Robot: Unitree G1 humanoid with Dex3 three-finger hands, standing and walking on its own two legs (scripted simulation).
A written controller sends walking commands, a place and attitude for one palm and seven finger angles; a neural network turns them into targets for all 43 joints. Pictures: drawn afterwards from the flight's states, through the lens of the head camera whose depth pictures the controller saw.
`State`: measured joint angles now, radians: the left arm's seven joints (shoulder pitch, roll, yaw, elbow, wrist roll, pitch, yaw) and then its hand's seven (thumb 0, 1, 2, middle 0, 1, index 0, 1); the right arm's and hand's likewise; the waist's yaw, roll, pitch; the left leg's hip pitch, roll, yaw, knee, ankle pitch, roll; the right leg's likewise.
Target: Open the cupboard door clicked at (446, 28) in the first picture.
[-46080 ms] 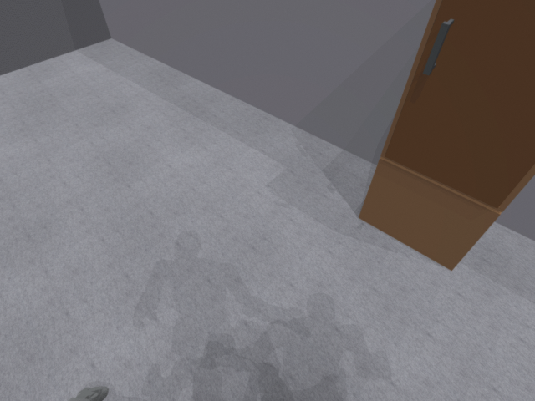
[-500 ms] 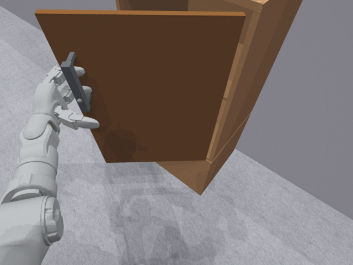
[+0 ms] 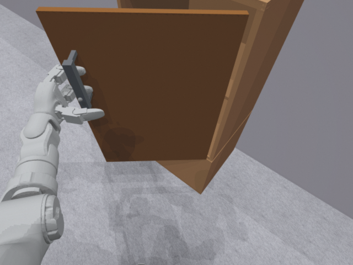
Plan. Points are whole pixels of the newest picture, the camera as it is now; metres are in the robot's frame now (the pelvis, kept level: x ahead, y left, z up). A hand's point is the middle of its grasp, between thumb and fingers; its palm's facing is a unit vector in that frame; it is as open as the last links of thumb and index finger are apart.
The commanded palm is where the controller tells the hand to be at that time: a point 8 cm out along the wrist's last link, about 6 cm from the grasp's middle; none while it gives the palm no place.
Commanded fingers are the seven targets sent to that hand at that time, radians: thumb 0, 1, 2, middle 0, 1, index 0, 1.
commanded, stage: close the thumb around the handle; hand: left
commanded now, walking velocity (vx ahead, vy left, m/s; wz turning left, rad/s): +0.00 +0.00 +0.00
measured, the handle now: (80, 82) +0.51 +0.22 +0.12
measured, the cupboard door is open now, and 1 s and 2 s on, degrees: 41 52 81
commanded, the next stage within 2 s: pull the door open along its arc in 0.46 s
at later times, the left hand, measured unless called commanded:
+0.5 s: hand (84, 99) +0.45 +0.20 +0.12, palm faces +0.01 -1.00 +0.01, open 5.7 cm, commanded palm +0.42 +0.25 +0.12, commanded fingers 0.00 0.90 0.90 -0.40 -1.35 -0.40 -1.35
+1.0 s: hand (85, 124) +0.38 +0.18 +0.12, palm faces +0.00 -1.00 +0.02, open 5.9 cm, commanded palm +0.33 +0.23 +0.12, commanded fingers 0.00 0.90 0.90 -0.40 -1.35 -0.40 -1.35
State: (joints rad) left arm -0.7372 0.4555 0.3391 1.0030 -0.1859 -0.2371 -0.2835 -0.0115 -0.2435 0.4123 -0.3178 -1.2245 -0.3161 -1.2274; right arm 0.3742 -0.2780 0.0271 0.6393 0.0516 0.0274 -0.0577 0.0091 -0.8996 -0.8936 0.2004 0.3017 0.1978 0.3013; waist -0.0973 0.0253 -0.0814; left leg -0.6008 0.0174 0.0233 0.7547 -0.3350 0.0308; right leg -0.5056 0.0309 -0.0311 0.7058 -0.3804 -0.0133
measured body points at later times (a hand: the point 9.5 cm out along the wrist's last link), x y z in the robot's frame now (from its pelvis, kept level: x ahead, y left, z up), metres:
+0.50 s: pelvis +0.00 +0.00 +0.00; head +0.05 +0.01 +0.45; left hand +0.44 +0.25 +0.13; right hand +0.06 -0.27 -0.11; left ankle +0.02 +0.10 -0.71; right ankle -0.02 -0.11 -0.71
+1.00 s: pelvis +0.01 +0.00 +0.01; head +0.02 -0.01 +0.46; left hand +0.38 +0.24 +0.12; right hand +0.11 -0.26 -0.10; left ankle +0.02 +0.10 -0.71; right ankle -0.02 -0.11 -0.71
